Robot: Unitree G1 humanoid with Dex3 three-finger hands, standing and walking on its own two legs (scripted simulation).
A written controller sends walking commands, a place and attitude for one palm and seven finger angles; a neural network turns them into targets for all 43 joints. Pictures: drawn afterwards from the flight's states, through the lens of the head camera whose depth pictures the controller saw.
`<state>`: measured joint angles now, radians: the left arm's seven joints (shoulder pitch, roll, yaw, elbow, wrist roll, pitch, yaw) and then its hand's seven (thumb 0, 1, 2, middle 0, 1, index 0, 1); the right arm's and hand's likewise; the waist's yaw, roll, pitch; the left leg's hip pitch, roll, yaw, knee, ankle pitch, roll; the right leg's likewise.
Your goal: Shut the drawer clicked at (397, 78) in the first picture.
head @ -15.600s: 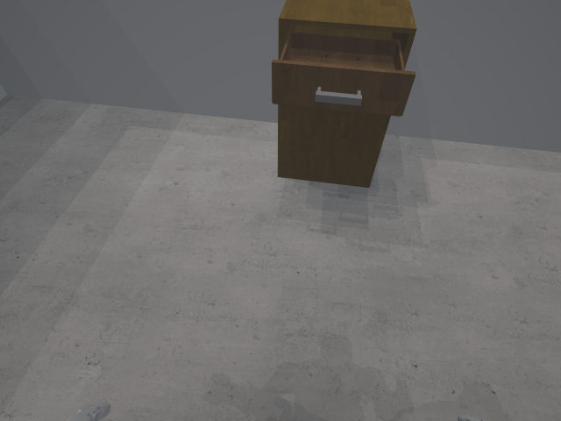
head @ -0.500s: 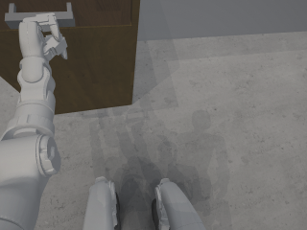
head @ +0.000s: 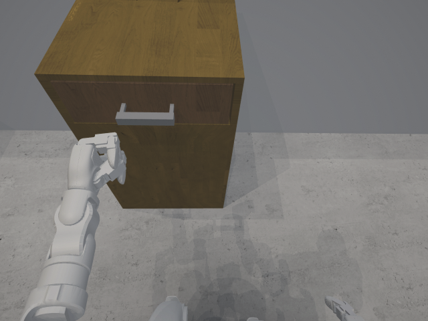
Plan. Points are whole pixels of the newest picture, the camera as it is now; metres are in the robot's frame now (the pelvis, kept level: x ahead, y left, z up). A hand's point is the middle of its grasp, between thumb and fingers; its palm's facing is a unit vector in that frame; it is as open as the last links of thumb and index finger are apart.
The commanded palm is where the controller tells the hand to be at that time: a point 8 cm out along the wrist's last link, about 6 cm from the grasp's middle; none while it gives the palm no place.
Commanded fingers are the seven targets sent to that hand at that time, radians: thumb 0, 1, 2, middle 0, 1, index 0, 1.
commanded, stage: draw the hand back to the body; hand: left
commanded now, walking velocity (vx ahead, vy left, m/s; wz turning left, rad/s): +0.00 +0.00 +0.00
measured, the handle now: (146, 112) +0.59 +0.18 -0.03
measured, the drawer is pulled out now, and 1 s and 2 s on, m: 0.00 0.00 0.00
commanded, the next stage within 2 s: step back with the hand held close in 0.96 s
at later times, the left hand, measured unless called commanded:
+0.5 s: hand (46, 211) +0.25 +0.22 +0.16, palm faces +0.27 -0.92 -0.29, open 3.2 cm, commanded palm +0.20 +0.26 +0.18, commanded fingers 0.00 0.90 0.90 -1.40 -1.60 -1.40 -1.60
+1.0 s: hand out of the picture +0.17 +0.23 +0.22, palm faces +0.42 -0.82 -0.39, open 3.2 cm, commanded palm +0.13 +0.27 +0.24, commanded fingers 0.00 0.90 0.90 -1.40 -1.60 -1.40 -1.60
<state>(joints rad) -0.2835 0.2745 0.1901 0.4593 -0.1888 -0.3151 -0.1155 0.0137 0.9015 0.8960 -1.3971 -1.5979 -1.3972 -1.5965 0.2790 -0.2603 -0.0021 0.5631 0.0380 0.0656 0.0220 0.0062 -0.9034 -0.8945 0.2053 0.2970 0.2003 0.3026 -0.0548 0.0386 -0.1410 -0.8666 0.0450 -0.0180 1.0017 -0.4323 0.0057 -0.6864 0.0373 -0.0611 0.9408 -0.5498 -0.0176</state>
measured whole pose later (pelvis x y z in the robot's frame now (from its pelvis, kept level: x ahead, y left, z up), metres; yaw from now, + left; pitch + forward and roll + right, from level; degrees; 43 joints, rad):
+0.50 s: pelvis +0.00 +0.00 +0.06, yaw +0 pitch -1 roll +0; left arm 0.22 0.30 0.13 -0.11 -0.07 -0.03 0.10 0.01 0.90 0.90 -1.40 -1.60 -1.40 -1.60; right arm 0.15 -0.22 0.07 0.55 0.03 0.05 -0.08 0.01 -0.90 -0.89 0.21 0.30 0.20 0.30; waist 0.04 0.05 0.00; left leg -0.26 0.00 0.02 0.50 -0.22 0.01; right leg -0.11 0.00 -0.03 0.45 -0.33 -0.01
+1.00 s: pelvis +0.00 -0.01 +0.06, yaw +1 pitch -4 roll +0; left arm 0.53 0.32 0.28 -0.45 -0.08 -0.10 0.10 0.01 0.89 0.89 -1.40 -1.60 -1.40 -1.60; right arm 0.18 -0.24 0.03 0.60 0.01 -0.05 -0.09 0.01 -0.90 -0.89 0.21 0.30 0.20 0.30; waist 0.08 0.07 0.02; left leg -0.16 0.01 0.01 0.43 -0.20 0.00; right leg 0.00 0.01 -0.04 0.37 -0.31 -0.02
